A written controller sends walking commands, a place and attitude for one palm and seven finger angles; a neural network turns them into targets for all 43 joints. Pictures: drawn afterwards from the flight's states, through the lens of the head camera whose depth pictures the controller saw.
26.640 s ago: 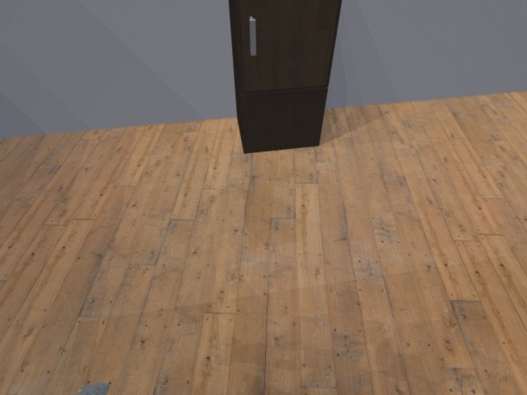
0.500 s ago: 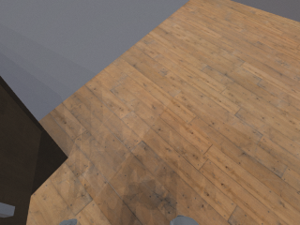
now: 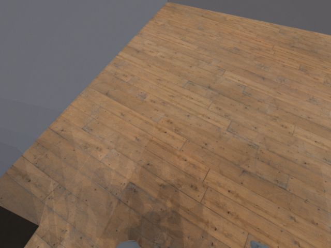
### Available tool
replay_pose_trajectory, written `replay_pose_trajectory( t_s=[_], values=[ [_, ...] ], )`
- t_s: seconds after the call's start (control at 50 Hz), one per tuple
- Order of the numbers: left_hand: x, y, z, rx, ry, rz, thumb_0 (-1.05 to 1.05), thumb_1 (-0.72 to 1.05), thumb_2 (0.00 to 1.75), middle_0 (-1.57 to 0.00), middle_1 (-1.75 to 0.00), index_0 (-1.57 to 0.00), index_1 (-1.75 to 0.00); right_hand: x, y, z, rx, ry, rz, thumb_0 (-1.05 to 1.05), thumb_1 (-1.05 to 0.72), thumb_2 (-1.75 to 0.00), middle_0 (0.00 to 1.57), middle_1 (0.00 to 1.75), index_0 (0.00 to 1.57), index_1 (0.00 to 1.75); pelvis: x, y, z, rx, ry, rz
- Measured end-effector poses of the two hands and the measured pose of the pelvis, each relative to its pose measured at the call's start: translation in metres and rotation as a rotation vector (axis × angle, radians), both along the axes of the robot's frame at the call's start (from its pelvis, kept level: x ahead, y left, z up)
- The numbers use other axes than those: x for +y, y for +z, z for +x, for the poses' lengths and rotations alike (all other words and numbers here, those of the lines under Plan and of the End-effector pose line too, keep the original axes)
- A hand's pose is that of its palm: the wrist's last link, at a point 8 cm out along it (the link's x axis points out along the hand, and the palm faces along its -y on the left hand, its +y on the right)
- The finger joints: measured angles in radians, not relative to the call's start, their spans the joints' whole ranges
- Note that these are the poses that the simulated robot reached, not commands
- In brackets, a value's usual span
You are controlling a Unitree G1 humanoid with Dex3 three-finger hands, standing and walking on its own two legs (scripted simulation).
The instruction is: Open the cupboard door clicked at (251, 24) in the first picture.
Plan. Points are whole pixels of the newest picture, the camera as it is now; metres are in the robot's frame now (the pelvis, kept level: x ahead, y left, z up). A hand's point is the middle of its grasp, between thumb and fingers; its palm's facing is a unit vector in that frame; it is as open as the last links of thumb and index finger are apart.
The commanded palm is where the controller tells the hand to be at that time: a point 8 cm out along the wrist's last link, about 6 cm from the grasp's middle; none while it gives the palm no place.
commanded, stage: walk to a spot facing it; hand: left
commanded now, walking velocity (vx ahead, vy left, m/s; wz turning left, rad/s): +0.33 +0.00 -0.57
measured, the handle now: out of the picture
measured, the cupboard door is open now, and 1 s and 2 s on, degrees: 44 44 44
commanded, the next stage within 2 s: turn to face it in 1.04 s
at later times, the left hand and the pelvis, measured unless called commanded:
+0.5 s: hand (156, 157) +0.42 +0.07 -0.15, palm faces -0.36 -0.90 -0.23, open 7.4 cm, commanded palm none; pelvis +0.19 -0.06 -0.02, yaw -18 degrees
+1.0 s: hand (160, 165) +0.41 +0.05 -0.19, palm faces -0.26 -0.96 -0.14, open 7.3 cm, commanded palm none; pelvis +0.43 -0.13 -0.01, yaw -21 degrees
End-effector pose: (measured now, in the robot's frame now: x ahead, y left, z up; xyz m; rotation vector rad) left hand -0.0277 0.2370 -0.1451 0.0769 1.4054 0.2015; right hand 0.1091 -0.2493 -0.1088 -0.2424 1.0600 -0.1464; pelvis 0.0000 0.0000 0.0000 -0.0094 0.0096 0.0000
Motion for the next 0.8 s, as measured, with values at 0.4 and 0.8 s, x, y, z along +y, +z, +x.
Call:
replay_pose_trajectory(
  t_s=[0.4, 0.8],
  values=[
    [-0.059, 0.029, 0.377, -0.290, -0.481, 0.009, 0.00, 0.91, 0.90, -0.19, -0.30, -0.20, -0.30, 0.045, -0.018, -0.107, 0.462, -0.457, 0.150, 0.01, -0.91, -0.90, 0.20, 0.30, 0.20, 0.30, -0.016, 0.004, 0.149, 0.013, -0.278, 0.030],
    [-0.132, 0.017, 0.439, -0.110, -0.404, 0.039, -0.02, 0.95, 0.90, -0.20, -0.30, -0.20, -0.30, -0.105, -0.017, 0.198, 0.088, -0.413, 0.118, 0.01, -0.91, -0.90, 0.20, 0.30, 0.20, 0.30, -0.119, 0.009, 0.318, -0.003, -0.342, 0.000]
  ],
)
